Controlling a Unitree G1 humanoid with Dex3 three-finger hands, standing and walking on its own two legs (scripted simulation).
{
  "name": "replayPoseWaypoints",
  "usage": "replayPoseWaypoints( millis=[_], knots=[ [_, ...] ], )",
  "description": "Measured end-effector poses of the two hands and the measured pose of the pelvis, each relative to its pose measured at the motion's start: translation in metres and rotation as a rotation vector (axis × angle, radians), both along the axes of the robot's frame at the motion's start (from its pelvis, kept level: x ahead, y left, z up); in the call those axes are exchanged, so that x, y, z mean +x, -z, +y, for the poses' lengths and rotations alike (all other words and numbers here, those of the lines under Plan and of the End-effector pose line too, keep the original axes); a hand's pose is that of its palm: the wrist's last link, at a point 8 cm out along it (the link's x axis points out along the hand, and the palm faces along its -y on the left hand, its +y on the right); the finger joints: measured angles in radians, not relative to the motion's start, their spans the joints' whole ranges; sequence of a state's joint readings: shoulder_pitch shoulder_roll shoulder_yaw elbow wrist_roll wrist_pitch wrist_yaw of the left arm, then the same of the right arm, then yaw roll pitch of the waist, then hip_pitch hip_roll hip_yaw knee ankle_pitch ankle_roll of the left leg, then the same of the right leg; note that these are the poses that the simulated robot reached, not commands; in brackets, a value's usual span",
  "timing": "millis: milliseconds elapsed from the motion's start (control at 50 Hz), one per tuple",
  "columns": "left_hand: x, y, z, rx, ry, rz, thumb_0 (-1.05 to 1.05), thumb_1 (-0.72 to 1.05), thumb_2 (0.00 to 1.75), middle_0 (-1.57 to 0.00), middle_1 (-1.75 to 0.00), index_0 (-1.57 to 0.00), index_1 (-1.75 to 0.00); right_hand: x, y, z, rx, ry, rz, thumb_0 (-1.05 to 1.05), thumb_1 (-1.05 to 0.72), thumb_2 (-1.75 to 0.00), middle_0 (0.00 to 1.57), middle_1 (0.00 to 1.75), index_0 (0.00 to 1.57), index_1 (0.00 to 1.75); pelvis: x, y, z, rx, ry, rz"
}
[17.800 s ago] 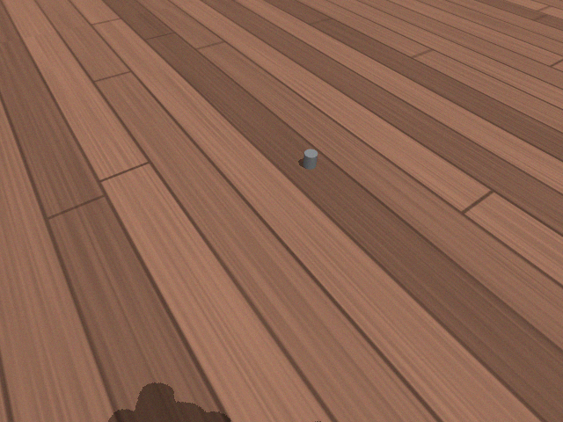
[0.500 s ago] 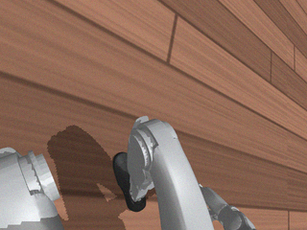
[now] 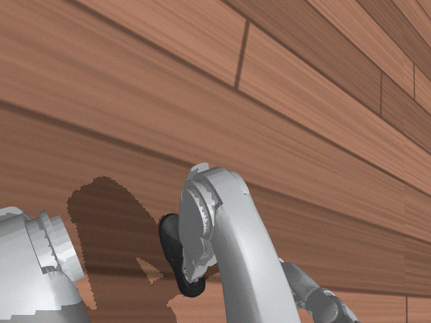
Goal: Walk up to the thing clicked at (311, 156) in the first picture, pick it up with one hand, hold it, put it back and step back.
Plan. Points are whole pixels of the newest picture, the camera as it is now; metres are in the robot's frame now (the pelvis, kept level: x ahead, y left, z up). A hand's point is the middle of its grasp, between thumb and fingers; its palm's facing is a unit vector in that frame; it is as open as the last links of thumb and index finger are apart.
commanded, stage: close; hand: left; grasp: from above
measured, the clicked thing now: out of the picture +0.43 +0.45 -0.26
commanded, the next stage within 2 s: settle in 1.52 s
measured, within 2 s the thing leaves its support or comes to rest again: leaves its support in 1.88 s
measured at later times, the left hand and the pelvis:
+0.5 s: hand out of the picture +0.40 +0.43 -0.23, palm faces -0.43 -0.20 -0.88, open 13.0 cm; pelvis +0.00 +0.00 +0.00, yaw +0 degrees
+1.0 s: hand out of the picture +0.41 +0.44 -0.23, palm faces -0.42 -0.19 -0.89, open 11.6 cm; pelvis +0.00 +0.00 +0.00, yaw +0 degrees
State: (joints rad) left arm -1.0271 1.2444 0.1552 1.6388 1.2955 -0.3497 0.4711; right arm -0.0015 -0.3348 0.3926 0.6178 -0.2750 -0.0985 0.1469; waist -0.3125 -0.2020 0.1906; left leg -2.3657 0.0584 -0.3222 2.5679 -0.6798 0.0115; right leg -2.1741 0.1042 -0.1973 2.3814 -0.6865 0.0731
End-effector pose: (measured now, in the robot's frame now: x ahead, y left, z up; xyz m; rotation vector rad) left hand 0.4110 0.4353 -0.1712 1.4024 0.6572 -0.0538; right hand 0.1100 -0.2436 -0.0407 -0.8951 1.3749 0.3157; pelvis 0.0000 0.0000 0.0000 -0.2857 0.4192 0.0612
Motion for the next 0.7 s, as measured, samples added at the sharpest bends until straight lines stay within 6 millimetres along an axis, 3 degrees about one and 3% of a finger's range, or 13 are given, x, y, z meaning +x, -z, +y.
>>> replayPoseWaypoints(
  millis=[220, 700],
  knots=[
    [0.0010, -0.0012, 0.0081, 0.000, -0.014, 0.014, 0.00, -0.42, 0.94, -0.09, -1.05, -0.11, -1.03, -0.0022, -0.0019, 0.0005, -0.015, 0.008, 0.007, 0.00, -0.89, -0.89, 0.20, 0.30, 0.20, 0.30, 0.0001, -0.0005, 0.0018, -0.004, -0.001, 0.004],
    [-0.0033, -0.0001, 0.0020, -0.007, 0.025, 0.007, 0.00, -0.26, 0.89, -0.19, -1.01, -0.23, -0.98, 0.0013, -0.0010, 0.0002, -0.022, -0.009, -0.008, 0.00, -0.88, -0.89, 0.20, 0.30, 0.20, 0.30, -0.0027, 0.0007, 0.0010, -0.002, -0.001, -0.011]
  ],
)
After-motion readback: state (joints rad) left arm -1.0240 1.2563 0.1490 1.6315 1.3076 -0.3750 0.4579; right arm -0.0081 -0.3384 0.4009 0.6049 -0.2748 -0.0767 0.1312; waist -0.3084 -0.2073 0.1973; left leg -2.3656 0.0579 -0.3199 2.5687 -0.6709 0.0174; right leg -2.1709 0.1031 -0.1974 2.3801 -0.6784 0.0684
